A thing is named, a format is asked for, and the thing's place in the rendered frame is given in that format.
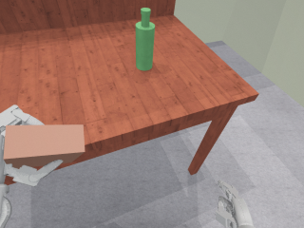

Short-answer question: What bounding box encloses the right robot hand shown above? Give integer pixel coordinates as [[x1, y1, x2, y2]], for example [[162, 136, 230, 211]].
[[216, 180, 255, 228]]

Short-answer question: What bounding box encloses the left robot forearm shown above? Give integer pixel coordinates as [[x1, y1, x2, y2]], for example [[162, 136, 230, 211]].
[[0, 183, 12, 228]]

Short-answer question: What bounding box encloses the table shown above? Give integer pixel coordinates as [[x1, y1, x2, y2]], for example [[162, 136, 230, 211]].
[[0, 0, 259, 185]]

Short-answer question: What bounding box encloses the left robot hand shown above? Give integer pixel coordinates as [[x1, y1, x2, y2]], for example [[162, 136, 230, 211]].
[[0, 104, 63, 187]]

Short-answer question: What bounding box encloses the sponge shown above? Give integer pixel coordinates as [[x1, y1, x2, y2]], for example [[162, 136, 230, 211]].
[[3, 124, 86, 169]]

